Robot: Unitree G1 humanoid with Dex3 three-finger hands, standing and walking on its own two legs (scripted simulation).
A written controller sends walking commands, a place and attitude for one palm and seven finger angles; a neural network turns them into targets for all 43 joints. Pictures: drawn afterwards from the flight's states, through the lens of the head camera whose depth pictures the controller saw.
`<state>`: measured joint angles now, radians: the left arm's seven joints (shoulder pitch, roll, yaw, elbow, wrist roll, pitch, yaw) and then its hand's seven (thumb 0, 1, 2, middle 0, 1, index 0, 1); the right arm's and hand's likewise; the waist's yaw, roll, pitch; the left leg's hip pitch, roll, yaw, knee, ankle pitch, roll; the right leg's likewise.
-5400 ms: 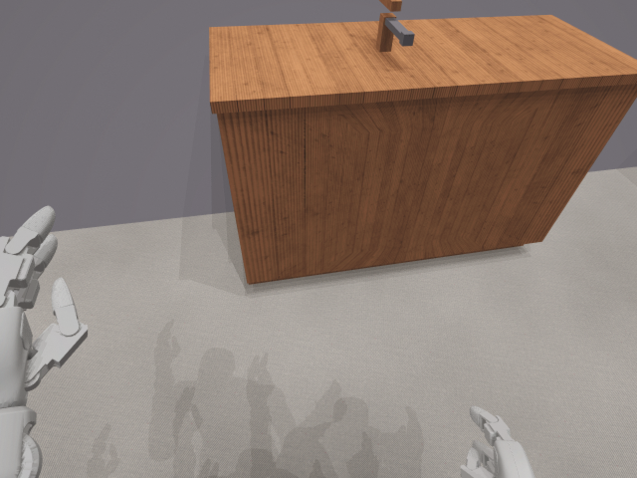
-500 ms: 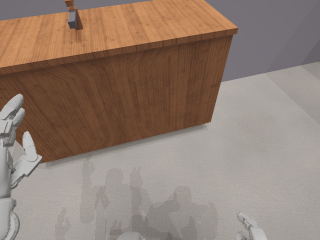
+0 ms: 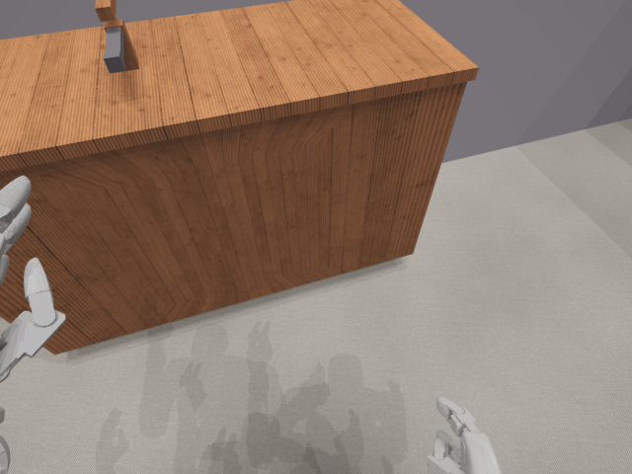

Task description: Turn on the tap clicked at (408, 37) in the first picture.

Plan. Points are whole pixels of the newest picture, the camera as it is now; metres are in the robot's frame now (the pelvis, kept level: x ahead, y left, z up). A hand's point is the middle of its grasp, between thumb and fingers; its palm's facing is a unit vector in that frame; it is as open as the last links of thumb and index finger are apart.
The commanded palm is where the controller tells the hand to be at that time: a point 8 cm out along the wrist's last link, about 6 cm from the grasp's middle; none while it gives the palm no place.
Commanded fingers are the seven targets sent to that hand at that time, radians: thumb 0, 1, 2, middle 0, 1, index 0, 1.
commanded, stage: take the last steps up to it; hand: left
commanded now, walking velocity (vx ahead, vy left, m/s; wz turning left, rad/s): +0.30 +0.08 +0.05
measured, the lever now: (114, 62) +0.76 +0.42 +0.13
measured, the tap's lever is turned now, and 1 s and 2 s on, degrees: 0 0 0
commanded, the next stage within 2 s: come to a stop and stand still in 1.62 s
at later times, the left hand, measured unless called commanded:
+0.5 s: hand (67, 217) +0.33 +0.28 +0.18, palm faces +0.45 -0.80 -0.39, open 7.4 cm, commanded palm +0.26 +0.31 +0.18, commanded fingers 0.00 0.90 0.90 -0.20 -0.30 -0.20 -0.30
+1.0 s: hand (140, 167) +0.42 +0.24 +0.17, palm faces +0.39 -0.80 -0.45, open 7.4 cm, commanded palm +0.36 +0.29 +0.18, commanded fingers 0.00 0.90 0.90 -0.20 -0.30 -0.20 -0.30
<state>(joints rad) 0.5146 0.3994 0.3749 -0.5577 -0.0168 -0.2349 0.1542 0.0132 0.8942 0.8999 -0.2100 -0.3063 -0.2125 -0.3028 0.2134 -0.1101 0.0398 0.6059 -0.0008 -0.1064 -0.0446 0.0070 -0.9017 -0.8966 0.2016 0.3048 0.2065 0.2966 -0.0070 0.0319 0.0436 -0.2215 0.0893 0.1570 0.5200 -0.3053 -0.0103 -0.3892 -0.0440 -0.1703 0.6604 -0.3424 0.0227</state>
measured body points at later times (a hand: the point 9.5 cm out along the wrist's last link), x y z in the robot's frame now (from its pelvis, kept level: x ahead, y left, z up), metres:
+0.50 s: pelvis +0.11 +0.03 -0.01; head +0.14 +0.05 +0.44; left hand +0.30 +0.32 +0.20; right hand +0.29 -0.22 -0.08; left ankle +0.15 +0.15 -0.74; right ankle +0.05 -0.08 -0.69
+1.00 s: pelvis +0.20 +0.00 +0.00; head +0.24 -0.01 +0.45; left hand +0.39 +0.28 +0.20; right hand +0.36 -0.25 -0.10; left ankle +0.23 +0.14 -0.67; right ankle +0.22 -0.08 -0.74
